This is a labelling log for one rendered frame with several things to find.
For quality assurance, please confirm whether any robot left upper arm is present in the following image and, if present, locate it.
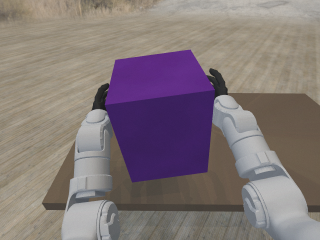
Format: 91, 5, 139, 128
62, 200, 121, 240

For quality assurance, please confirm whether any robot left hand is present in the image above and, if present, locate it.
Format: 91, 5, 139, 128
92, 83, 109, 111

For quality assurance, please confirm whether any table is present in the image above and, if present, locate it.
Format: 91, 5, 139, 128
42, 93, 320, 213

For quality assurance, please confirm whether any left robot forearm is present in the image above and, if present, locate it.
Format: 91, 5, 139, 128
61, 109, 113, 240

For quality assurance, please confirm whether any robot right hand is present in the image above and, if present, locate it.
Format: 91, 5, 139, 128
206, 68, 228, 100

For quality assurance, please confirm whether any right robot forearm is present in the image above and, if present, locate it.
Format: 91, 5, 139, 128
212, 95, 308, 213

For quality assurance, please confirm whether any robot right upper arm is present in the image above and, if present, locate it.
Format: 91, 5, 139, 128
241, 175, 320, 240

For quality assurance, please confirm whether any carton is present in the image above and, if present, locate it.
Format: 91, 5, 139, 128
105, 49, 215, 183

